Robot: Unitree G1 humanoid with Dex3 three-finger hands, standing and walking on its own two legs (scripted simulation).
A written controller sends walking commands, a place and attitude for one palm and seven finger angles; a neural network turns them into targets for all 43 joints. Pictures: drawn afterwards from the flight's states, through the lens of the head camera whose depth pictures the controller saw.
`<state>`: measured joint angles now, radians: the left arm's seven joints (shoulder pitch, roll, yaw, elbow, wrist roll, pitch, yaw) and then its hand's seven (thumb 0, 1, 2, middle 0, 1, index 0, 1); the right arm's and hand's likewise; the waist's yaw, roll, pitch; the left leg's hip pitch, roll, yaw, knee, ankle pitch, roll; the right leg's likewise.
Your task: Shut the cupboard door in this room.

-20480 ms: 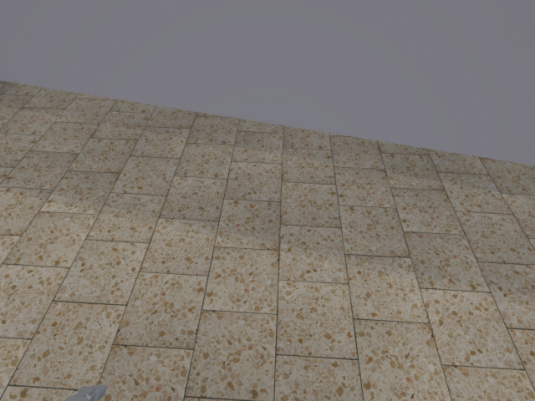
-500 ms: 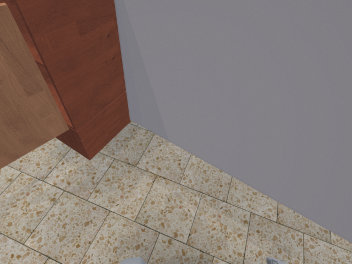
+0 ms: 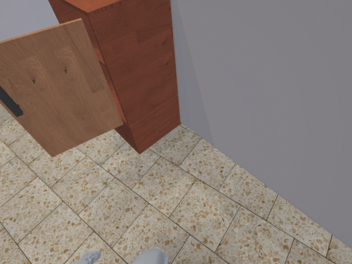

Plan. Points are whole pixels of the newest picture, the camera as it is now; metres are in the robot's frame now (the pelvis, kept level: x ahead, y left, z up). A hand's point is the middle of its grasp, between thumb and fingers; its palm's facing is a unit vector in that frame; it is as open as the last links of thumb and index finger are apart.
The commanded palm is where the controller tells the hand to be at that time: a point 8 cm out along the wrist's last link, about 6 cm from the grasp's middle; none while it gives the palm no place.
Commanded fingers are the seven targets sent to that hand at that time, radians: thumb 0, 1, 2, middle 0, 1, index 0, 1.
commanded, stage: turn to face it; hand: left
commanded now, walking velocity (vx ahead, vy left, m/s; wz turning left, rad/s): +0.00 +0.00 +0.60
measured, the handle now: (6, 96) +0.66 +0.67 -0.02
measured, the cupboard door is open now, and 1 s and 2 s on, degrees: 78 78 78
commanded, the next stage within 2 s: take the last steps up to it in 0.76 s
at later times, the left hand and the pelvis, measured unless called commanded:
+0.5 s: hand out of the picture -0.05 +0.27 -0.17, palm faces +0.34 -0.90 -0.27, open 7.4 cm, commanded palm none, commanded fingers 0.00 0.90 0.90 -0.20 -0.30 -0.20 -0.30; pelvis -0.03 +0.04 +0.00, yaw +17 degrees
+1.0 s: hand out of the picture -0.06 +0.18 -0.14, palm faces +0.47 -0.84 -0.27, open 7.3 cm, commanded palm none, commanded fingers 0.00 0.90 0.90 -0.20 -0.30 -0.20 -0.30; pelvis -0.03 -0.02 +0.01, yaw +27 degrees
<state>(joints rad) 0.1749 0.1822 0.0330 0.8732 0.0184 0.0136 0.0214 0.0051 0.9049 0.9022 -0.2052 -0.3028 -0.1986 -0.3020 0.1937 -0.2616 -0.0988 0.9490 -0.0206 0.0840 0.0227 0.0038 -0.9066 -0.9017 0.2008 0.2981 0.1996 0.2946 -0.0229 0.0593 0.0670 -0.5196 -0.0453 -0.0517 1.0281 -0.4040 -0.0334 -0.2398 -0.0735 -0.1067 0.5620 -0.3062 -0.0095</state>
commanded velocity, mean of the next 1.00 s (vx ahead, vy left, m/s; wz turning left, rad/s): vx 0.05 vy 0.01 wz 0.36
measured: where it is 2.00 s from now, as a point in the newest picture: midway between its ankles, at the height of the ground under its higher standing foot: outside the picture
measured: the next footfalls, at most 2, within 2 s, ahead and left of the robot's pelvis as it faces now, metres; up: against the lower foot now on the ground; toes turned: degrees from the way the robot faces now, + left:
left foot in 0.32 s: -0.02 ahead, +0.15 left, +0.00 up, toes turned +19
right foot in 0.76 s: +0.04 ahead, -0.08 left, +0.00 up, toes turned +18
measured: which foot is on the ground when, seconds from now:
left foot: up 0.00-0.30, down 0.32-0.76, up 0.78-1.00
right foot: down 0.00-0.32, up 0.34-0.74, down 0.76-1.00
